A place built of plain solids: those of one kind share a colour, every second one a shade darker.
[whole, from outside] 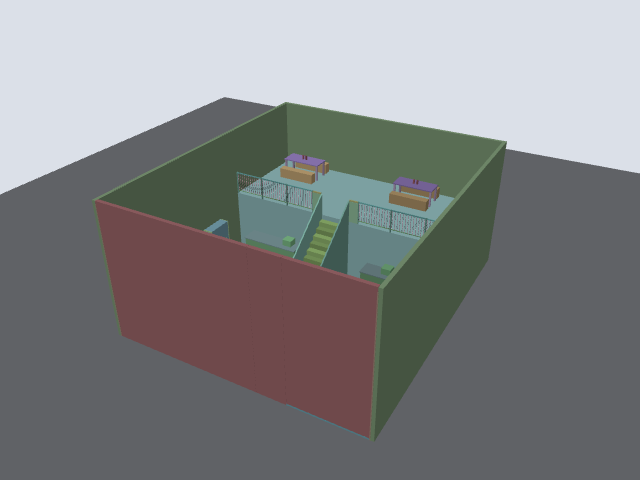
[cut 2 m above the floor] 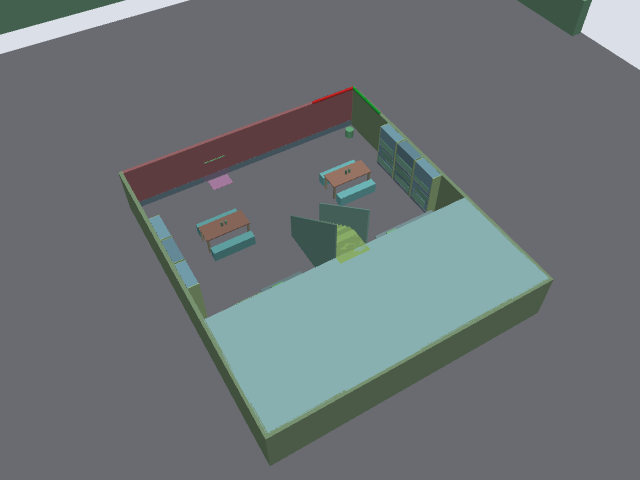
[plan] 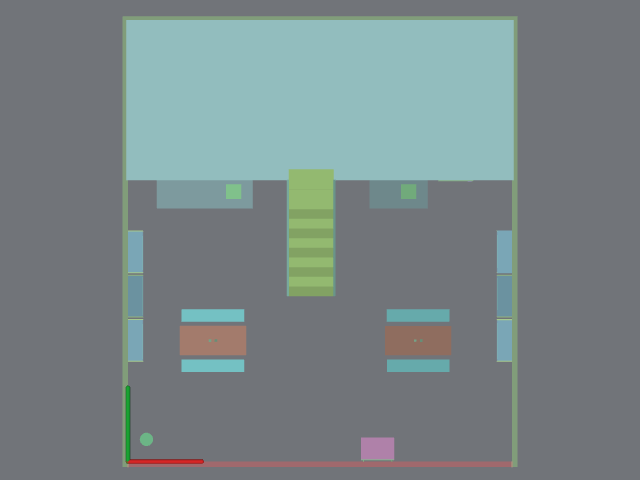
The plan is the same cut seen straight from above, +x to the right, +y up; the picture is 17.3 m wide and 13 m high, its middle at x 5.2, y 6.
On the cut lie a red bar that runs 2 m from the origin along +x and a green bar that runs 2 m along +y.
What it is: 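A pizzeria at street level behind a glazed front, one room two levels high, with a raised rear level reached by one straight flight, fitted out in the 1990s to 2020s; 10.4 x 11.9 m, 5.71 m high throughout; its front glazed onto the street; the raised level 2.76 m over the floor, over the rear 4.3 m, open to the hall behind a guard 1.0 m high along its edge; a flight of 13 risers of 0.212 m, one straight run, free in the room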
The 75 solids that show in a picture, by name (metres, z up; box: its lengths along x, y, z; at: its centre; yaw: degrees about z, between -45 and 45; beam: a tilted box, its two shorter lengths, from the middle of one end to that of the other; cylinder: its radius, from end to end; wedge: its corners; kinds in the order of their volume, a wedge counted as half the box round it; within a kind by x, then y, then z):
{
 "upper_1": {"box": [10.5, 4.34, 2.81], "at": [5.2, 9.79, 1.35]},
 "street_hedge_1": {"box": [0.6, 15.85, 2.25], "at": [-14.4, -8.07, 1.07]},
 "street_hedge_2": {"box": [39.8, 0.6, 2.25], "at": [5.2, -16.3, 1.07]},
 "wall_1": {"box": [0.15, 12.21, 5.76], "at": [-0.07, 5.96, 2.83]},
 "wall_2": {"box": [10.7, 0.15, 5.76], "at": [5.2, 11.98, 2.83]},
 "wall_3": {"box": [0.15, 12.21, 5.76], "at": [10.47, 5.96, 2.83]},
 "stair_step_1": {"box": [1.22, 0.52, 0.26], "at": [4.96, 4.74, 0.08]},
 "stair_step_2": {"box": [1.22, 0.52, 0.47], "at": [4.96, 5.0, 0.19]},
 "stair_step_3": {"box": [1.22, 0.52, 0.69], "at": [4.96, 5.26, 0.29]},
 "stair_step_4": {"box": [1.22, 0.52, 0.9], "at": [4.96, 5.52, 0.4]},
 "stair_step_5": {"box": [1.22, 0.52, 1.11], "at": [4.96, 5.79, 0.51]},
 "stair_step_6": {"box": [1.22, 0.52, 1.32], "at": [4.96, 6.05, 0.61]},
 "stair_step_7": {"box": [1.22, 0.52, 1.53], "at": [4.96, 6.31, 0.72]},
 "stair_step_8": {"box": [1.22, 0.52, 1.75], "at": [4.96, 6.57, 0.82]},
 "stair_step_9": {"box": [1.22, 0.52, 1.96], "at": [4.96, 6.83, 0.93]},
 "stair_step_10": {"box": [1.22, 0.52, 2.17], "at": [4.96, 7.1, 1.03]},
 "stair_step_11": {"box": [1.22, 0.52, 2.38], "at": [4.96, 7.36, 1.14]},
 "stair_step_12": {"box": [1.22, 0.56, 2.59], "at": [4.96, 7.64, 1.25]},
 "window_wall_1": {"box": [6.16, 0.15, 5.76], "at": [3.08, -0.07, 2.83]},
 "window_wall_2": {"box": [1.2, 0.15, 5.76], "at": [6.76, -0.07, 2.83]},
 "window_wall_3": {"box": [3.04, 0.15, 5.76], "at": [8.88, -0.07, 2.83]},
 "shelves_body_1": {"box": [0.4, 1.16, 2.1], "at": [0.2, 3.28, 1.0]},
 "shelves_body_2": {"box": [0.4, 1.16, 2.1], "at": [0.2, 4.48, 1.0]},
 "shelves_body_3": {"box": [0.4, 1.16, 2.1], "at": [0.2, 5.68, 1.0]},
 "shelves_body_4": {"box": [0.4, 1.16, 2.1], "at": [10.2, 3.28, 1.0]},
 "shelves_body_5": {"box": [0.4, 1.16, 2.1], "at": [10.2, 4.48, 1.0]},
 "shelves_body_6": {"box": [0.4, 1.16, 2.1], "at": [10.2, 5.68, 1.0]},
 "counter_1": {"box": [2.56, 0.7, 1.05], "at": [2.08, 7.26, 0.47]},
 "counter_2": {"box": [1.54, 0.7, 1.05], "at": [7.33, 7.26, 0.47]},
 "bench_1": {"box": [1.7, 0.34, 0.5], "at": [2.3, 2.6, 0.2]},
 "bench_2": {"box": [1.7, 0.34, 0.5], "at": [2.3, 3.96, 0.2]},
 "bench_3": {"box": [1.7, 0.34, 0.5], "at": [7.86, 2.6, 0.2]},
 "bench_4": {"box": [1.7, 0.34, 0.5], "at": [7.86, 3.96, 0.2]},
 "upper_bench_1": {"box": [1.7, 0.34, 0.5], "at": [1.6, 10.2, 2.96]},
 "upper_bench_2": {"box": [1.7, 0.34, 0.5], "at": [1.6, 11.55, 2.96]},
 "upper_bench_3": {"box": [1.7, 0.34, 0.5], "at": [7.2, 10.2, 2.96]},
 "upper_bench_4": {"box": [1.7, 0.34, 0.5], "at": [7.2, 11.55, 2.96]},
 "shelves_goods_1": {"box": [0.41, 0.94, 0.34], "at": [0.2, 3.25, 1.26]},
 "shelves_goods_2": {"box": [0.41, 0.99, 0.31], "at": [0.2, 3.29, 0.29]},
 "shelves_goods_3": {"box": [0.41, 0.79, 0.35], "at": [0.2, 3.37, 0.79]},
 "shelves_goods_4": {"box": [0.41, 1.0, 0.31], "at": [0.2, 4.48, 0.29]},
 "shelves_goods_5": {"box": [0.41, 1.03, 0.37], "at": [0.2, 4.48, 1.27]},
 "shelves_goods_6": {"box": [0.41, 1.03, 0.33], "at": [0.2, 4.49, 0.78]},
 "shelves_goods_7": {"box": [0.41, 0.92, 0.25], "at": [0.2, 5.64, 1.22]},
 "shelves_goods_8": {"box": [0.41, 0.79, 0.39], "at": [0.2, 5.65, 0.33]},
 "shelves_goods_9": {"box": [0.41, 0.82, 0.26], "at": [0.2, 5.79, 0.74]},
 "stair_guard_1": {"wedge": [[4.3, 4.47, -0.02], [4.3, 4.47, 1.16], [4.3, 7.63, -0.02], [4.3, 7.63, 3.71], [4.36, 4.47, -0.02], [4.36, 4.47, 1.16], [4.36, 7.63, -0.02], [4.36, 7.63, 3.71]]},
 "stair_guard_2": {"wedge": [[5.56, 4.47, -0.02], [5.56, 4.47, 1.16], [5.56, 7.63, -0.02], [5.56, 7.63, 3.71], [5.62, 4.47, -0.02], [5.62, 4.47, 1.16], [5.62, 7.63, -0.02], [5.62, 7.63, 3.71]]},
 "shelves_shelf_1": {"box": [0.41, 1.1, 0.18], "at": [0.21, 3.28, 0.04]},
 "shelves_shelf_2": {"box": [0.41, 1.1, 0.18], "at": [0.21, 4.48, 0.04]},
 "shelves_shelf_3": {"box": [0.41, 1.1, 0.18], "at": [0.21, 5.68, 0.04]},
 "stallriser_1": {"box": [6.16, 0.05, 0.35], "at": [3.08, -0.02, 0.12]},
 "stallriser_2": {"box": [3.04, 0.05, 0.35], "at": [8.88, -0.02, 0.12]},
 "top_1": {"box": [1.8, 0.8, 0.05], "at": [2.3, 3.27, 0.73]},
 "top_2": {"box": [1.8, 0.8, 0.05], "at": [7.86, 3.27, 0.73]},
 "upper_top_1": {"box": [1.8, 0.8, 0.05], "at": [1.6, 10.88, 3.49]},
 "upper_top_2": {"box": [1.8, 0.8, 0.05], "at": [7.2, 10.88, 3.49]},
 "counter_top_1": {"box": [2.6, 0.78, 0.04], "at": [2.08, 7.24, 1.02]},
 "counter_top_2": {"box": [1.58, 0.78, 0.04], "at": [7.33, 7.24, 1.02]},
 "shelves_cheek_1": {"box": [0.41, 0.032, 2.1], "at": [0.21, 3.85, 1.0]},
 "shelves_cheek_2": {"box": [0.41, 0.032, 2.1], "at": [0.21, 5.04, 1.0]},
 "shelves_cheek_3": {"box": [0.41, 0.032, 2.1], "at": [0.21, 6.25, 1.0]},
 "shelves_cheek_4": {"box": [0.41, 0.032, 2.1], "at": [10.19, 6.25, 1.0]},
 "till_1": {"box": [0.42, 0.4, 0.28], "at": [2.86, 7.31, 1.18]},
 "till_2": {"box": [0.42, 0.4, 0.28], "at": [7.6, 7.31, 1.18]},
 "front_corner_1": {"box": [0.04, 0.17, 5.61], "at": [0.0, -0.07, 2.75]},
 "front_corner_2": {"box": [0.04, 0.17, 5.61], "at": [10.4, -0.07, 2.75]},
 "front_foot_1": {"box": [3.04, 0.15, 0.12], "at": [8.88, -0.07, 0.01]},
 "upper_guard_return_1": {"box": [0.4, 0.06, 0.99], "at": [4.1, 7.65, 3.2]},
 "upper_guard_return_2": {"box": [0.4, 0.06, 0.99], "at": [5.82, 7.65, 3.2]},
 "plant_pot_1": {"cylinder": 0.18, "from": [0.5, 0.6, 0.0], "to": [0.5, 0.6, 0.38]},
 "door_mat_1": {"box": [0.9, 0.6, 0.07], "at": [6.76, 0.35, -0.02]},
 "street_door_kick_1": {"box": [1.2, 0.05, 0.35], "at": [6.76, -0.02, 0.12]},
 "upper_guard_rail_1": {"box": [1.45, 0.044, 0.044], "at": [6.75, 7.65, 3.73]},
 "upper_guard_rail_2": {"box": [1.45, 0.044, 0.044], "at": [8.2, 7.65, 3.73]}
}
